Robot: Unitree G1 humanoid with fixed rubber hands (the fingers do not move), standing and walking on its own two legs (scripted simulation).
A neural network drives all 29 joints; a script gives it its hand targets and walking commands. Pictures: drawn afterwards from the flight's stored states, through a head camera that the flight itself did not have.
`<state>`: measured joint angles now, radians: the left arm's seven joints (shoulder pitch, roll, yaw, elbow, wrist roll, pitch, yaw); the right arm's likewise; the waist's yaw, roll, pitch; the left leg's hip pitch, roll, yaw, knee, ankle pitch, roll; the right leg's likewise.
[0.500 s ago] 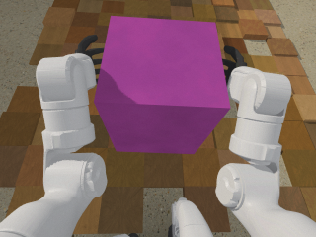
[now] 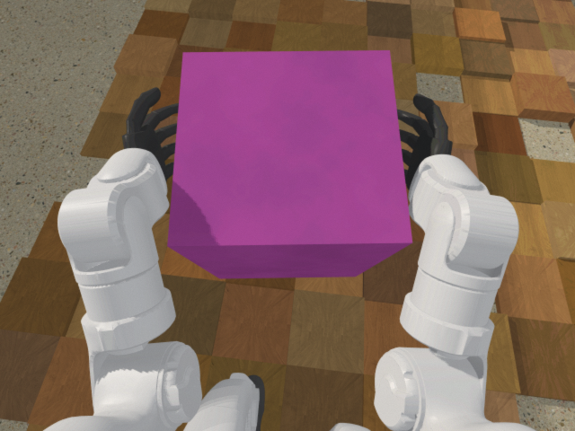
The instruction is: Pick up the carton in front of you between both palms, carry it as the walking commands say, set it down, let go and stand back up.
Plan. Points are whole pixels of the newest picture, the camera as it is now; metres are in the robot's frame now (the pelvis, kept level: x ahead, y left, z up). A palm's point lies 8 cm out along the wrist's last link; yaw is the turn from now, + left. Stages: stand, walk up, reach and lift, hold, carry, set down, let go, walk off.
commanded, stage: carry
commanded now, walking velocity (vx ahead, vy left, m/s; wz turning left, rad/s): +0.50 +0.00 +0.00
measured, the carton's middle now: (287, 188) +0.40 +0.03 +0.07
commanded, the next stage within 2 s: none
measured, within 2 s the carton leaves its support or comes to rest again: neither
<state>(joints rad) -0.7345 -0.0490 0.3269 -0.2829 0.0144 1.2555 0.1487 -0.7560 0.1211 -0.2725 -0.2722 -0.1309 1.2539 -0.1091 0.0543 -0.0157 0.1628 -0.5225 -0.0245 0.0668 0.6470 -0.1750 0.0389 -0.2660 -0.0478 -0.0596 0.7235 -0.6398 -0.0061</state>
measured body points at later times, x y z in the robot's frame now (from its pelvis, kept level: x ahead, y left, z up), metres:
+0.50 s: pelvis +0.33 -0.02 +0.04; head +0.36 -0.02 +0.48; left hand +0.68 +0.16 +0.17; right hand +0.71 -0.14 +0.17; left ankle +0.29 +0.10 -0.62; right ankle +0.38 -0.08 -0.69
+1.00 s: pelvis +0.62 +0.03 +0.05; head +0.68 +0.04 +0.49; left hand +1.00 +0.17 +0.12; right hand +0.97 -0.14 +0.12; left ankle +0.61 +0.11 -0.69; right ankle +0.65 -0.10 -0.64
